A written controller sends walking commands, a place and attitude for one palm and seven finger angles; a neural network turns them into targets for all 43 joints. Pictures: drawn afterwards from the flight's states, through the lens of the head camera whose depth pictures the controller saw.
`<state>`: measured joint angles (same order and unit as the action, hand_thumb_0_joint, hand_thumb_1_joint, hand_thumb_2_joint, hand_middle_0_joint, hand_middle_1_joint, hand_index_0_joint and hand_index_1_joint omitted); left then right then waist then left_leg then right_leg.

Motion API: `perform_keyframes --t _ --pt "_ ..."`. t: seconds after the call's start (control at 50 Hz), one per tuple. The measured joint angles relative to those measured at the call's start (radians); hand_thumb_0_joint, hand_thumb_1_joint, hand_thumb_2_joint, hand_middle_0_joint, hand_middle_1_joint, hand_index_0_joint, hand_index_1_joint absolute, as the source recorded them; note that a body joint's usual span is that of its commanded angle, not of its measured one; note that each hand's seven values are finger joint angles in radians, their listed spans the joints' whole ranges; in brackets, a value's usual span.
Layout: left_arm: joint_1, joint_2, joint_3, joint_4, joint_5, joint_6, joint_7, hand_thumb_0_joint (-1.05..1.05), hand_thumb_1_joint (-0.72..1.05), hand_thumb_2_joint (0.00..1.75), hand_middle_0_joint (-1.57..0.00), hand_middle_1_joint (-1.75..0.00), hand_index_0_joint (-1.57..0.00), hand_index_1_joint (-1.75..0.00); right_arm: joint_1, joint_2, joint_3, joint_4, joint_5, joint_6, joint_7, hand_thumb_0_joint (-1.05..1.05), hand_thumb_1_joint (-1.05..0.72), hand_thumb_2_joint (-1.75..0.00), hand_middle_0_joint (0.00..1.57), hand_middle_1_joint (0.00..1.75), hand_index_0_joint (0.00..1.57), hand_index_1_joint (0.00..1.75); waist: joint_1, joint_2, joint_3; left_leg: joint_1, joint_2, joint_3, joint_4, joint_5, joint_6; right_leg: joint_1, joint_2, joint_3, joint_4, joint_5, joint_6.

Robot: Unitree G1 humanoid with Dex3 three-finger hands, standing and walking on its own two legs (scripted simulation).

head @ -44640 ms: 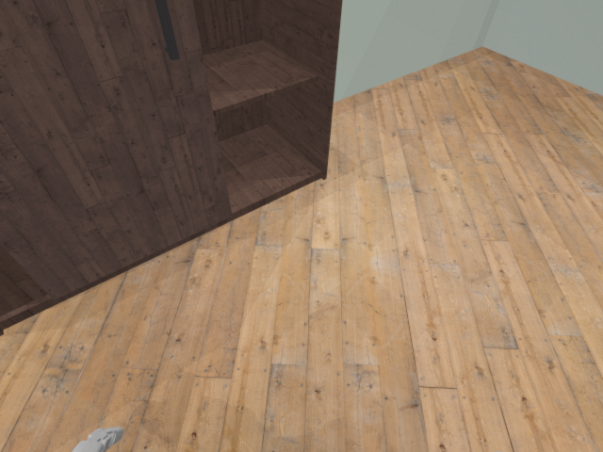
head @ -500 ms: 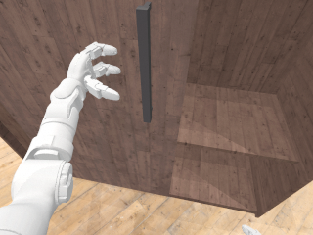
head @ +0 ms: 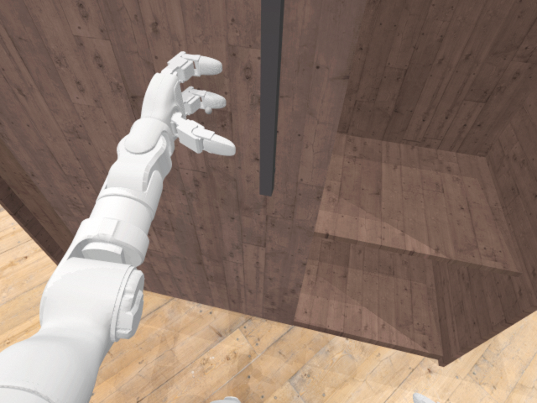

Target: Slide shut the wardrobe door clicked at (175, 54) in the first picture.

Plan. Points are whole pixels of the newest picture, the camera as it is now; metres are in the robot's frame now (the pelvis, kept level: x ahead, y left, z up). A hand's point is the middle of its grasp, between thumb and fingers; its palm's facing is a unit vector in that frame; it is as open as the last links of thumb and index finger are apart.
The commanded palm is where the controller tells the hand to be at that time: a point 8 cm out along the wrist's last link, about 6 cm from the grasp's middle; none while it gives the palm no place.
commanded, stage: feel for the door with the fingertips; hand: left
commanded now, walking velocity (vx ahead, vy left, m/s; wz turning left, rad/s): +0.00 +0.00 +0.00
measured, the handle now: (272, 108) +0.48 +0.02 +0.20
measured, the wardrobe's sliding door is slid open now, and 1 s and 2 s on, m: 0.53 0.53 0.53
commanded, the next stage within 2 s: slide the fingers in behind the handle in 0.20 s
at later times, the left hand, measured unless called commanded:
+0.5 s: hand (208, 109) +0.46 +0.11 +0.21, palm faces -0.11 -0.99 -0.03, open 13.7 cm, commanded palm +0.46 +0.13 +0.20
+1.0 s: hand (229, 114) +0.45 +0.08 +0.21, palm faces -0.17 -0.99 +0.01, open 12.8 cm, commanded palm +0.43 +0.12 +0.20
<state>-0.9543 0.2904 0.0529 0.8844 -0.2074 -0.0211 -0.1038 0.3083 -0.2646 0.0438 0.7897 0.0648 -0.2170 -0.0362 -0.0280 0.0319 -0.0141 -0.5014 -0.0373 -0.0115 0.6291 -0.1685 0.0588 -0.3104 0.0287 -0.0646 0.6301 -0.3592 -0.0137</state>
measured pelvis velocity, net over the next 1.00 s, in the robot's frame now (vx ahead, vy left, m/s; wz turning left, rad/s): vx -0.01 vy -0.01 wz -0.07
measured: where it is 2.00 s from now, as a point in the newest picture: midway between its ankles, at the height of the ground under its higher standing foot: outside the picture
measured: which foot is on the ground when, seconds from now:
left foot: down 0.00-1.00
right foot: down 0.00-1.00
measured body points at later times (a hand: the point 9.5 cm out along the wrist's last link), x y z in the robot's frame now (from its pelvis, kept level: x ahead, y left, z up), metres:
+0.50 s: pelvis +0.00 +0.01 +0.00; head +0.02 +0.02 +0.45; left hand +0.46 +0.17 +0.21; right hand +0.10 -0.25 -0.11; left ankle +0.10 +0.07 -0.72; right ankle -0.02 -0.11 -0.72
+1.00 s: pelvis -0.01 -0.01 +0.00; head -0.02 +0.00 +0.45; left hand +0.46 +0.13 +0.21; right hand +0.11 -0.26 -0.06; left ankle +0.10 +0.07 -0.72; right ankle -0.02 -0.11 -0.72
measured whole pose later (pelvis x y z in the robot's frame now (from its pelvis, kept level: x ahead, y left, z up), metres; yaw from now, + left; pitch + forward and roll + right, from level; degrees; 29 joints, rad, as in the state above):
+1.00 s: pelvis -0.01 -0.01 +0.00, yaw -4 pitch -2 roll +0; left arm -1.00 0.33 0.21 1.11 -0.09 0.00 -0.18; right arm 0.26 -0.23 0.07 0.69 0.03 -0.32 -0.03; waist -0.09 -0.03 -0.02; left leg -0.40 -0.01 0.05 0.57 -0.14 0.04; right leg -0.27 0.04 0.00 0.64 -0.34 -0.04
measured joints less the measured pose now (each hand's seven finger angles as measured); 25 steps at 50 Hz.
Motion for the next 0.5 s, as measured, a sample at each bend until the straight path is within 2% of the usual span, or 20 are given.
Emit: perform_keyframes --t 0.36,0.5 --pt "-0.041 -0.019 -0.035 0.000 -0.002 0.016 0.032 -0.01 -0.50 0.30 -0.40 -1.30 -0.32 -1.30 -0.031 0.003 0.017 0.010 -0.001 -0.027 -0.022 0.01 -0.90 -0.90 0.20 0.30 0.21 0.30 0.013 -0.011 0.007 -0.022 -0.010 0.002 0.011 -0.001 0.004 -0.024 -0.010 0.000 0.020 -0.005 0.009" --pt "-0.033 -0.016 -0.024 0.005 0.006 0.017 0.023 -0.01 -0.50 0.30 -0.39 -1.30 -0.32 -1.29 -0.018 0.007 0.014 0.009 -0.003 -0.021 -0.020 0.01 -0.90 -0.90 0.20 0.30 0.21 0.30 0.004 -0.012 -0.004 -0.021 -0.009 0.003 0.010 0.000 0.007 -0.022 -0.009 0.001 0.016 -0.003 0.009"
